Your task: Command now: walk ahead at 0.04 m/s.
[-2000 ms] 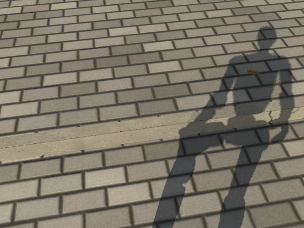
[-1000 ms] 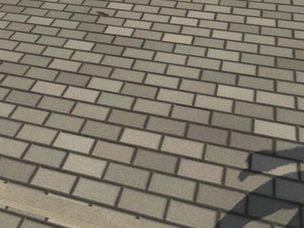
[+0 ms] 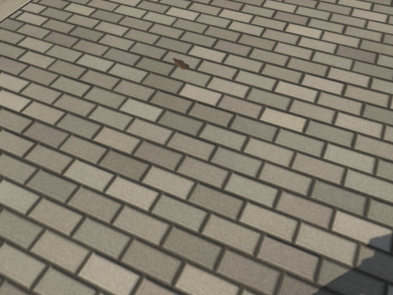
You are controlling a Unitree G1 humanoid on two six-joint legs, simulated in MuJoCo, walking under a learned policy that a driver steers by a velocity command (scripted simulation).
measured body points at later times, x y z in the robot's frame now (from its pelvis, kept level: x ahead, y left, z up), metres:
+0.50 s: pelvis +0.06 -0.01 +0.05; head +0.07 +0.00 +0.50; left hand +0.13 +0.25 -0.09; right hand +0.12 -0.26 -0.09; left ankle +0.10 +0.15 -0.69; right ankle +0.07 -0.05 -0.69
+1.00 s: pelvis +0.10 +0.01 +0.05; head +0.11 +0.01 +0.50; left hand +0.16 +0.26 -0.09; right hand +0.14 -0.23 -0.10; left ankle +0.10 +0.15 -0.69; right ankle +0.07 -0.05 -0.69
